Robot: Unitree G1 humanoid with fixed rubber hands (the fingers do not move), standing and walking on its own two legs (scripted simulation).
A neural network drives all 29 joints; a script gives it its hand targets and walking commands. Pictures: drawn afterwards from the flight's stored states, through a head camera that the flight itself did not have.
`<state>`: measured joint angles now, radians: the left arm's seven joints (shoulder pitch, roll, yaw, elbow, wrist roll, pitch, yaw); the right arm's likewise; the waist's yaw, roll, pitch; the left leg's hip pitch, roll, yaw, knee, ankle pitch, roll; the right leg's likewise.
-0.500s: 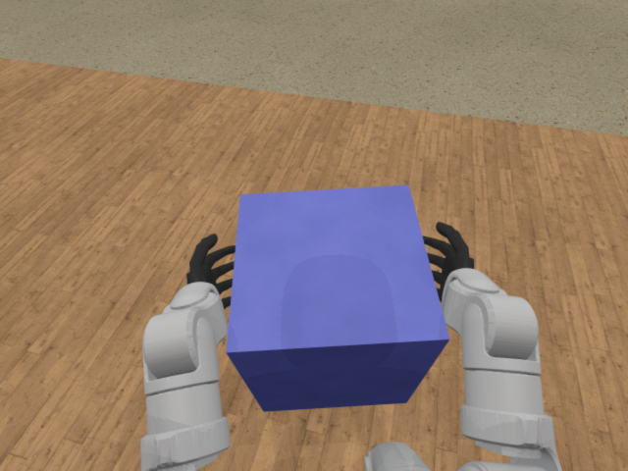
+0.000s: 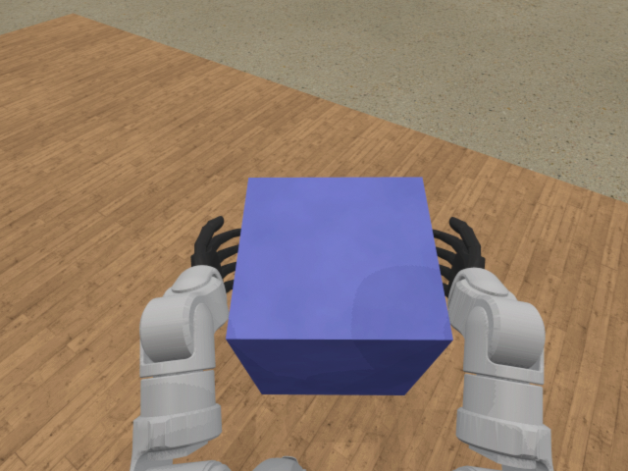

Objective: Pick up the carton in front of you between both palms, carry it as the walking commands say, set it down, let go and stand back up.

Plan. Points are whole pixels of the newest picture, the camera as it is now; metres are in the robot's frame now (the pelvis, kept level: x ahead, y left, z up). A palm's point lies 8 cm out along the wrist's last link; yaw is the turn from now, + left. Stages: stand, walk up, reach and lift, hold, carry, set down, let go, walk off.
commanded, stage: carry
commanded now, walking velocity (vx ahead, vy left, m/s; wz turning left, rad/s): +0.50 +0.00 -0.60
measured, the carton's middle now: (333, 296) +0.33 +0.03 +0.02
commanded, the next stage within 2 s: none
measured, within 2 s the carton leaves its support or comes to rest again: neither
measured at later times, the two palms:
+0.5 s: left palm (377, 123) +0.65 -0.02 +0.08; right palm (573, 171) +0.53 -0.30 +0.08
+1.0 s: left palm (475, 59) +0.93 -0.23 +0.05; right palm (626, 111) +0.76 -0.48 +0.04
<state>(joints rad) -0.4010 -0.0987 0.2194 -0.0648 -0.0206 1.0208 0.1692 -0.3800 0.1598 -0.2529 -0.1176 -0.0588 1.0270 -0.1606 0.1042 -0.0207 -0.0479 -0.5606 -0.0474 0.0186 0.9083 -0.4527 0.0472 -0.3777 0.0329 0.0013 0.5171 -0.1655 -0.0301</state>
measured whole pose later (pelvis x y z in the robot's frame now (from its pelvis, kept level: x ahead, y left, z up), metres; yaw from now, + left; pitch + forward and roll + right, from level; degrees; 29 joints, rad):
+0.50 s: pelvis +0.28 -0.05 -0.03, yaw -18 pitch +6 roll +0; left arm -0.39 -0.11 0.23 -0.18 0.04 1.03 0.17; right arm -0.40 0.11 -0.19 -0.12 0.02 0.99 -0.17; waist -0.08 -0.03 -0.06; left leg -0.06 0.11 0.25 0.53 -0.45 -0.02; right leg -0.57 0.01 -0.12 0.51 0.01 -0.08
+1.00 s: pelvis +0.57 -0.18 -0.06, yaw -36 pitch +6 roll +0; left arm -0.40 -0.12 0.19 -0.11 0.01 1.00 0.15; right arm -0.33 0.12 -0.21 -0.20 -0.04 1.00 -0.15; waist 0.06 0.01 -0.09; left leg -0.60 0.01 0.01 0.53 0.01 0.00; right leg -0.15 0.17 0.15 0.60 -0.44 -0.12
